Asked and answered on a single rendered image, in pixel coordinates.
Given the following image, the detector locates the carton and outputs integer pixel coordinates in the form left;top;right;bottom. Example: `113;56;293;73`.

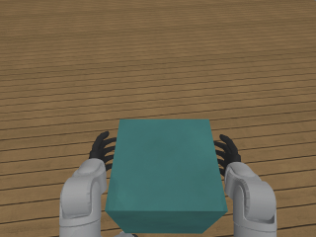
105;118;228;234

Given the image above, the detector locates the right robot forearm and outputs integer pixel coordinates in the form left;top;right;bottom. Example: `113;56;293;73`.
224;162;277;237

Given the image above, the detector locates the left robot forearm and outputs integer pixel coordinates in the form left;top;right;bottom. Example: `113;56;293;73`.
59;158;108;237

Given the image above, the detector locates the robot left hand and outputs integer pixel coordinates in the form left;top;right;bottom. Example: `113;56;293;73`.
89;131;117;171

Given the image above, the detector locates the robot right hand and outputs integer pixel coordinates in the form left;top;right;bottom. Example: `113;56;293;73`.
213;134;241;177

